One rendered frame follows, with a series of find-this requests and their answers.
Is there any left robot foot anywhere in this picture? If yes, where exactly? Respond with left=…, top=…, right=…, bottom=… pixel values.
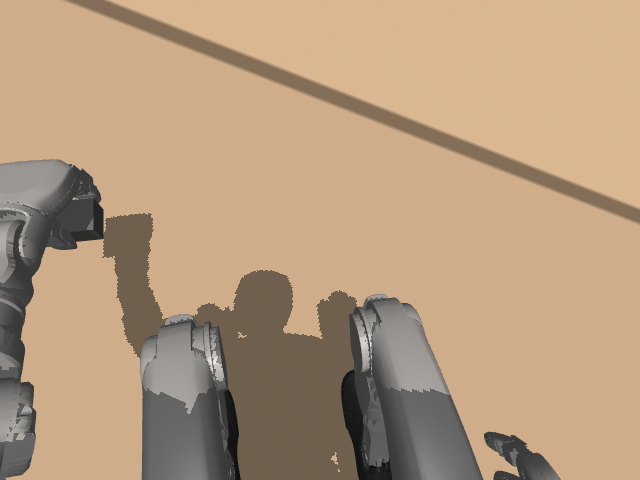
left=224, top=389, right=241, bottom=480

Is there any right robot hand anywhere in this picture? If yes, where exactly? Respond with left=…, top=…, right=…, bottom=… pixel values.
left=484, top=432, right=561, bottom=480

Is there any small box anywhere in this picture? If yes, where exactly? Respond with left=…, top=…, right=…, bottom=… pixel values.
left=55, top=198, right=104, bottom=242

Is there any left robot arm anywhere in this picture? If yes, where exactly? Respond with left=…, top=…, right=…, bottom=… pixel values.
left=0, top=203, right=51, bottom=480

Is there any left robot hand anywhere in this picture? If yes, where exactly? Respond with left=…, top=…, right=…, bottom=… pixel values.
left=0, top=159, right=101, bottom=250

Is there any right robot foot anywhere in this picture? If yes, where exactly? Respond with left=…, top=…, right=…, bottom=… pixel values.
left=341, top=370, right=392, bottom=480

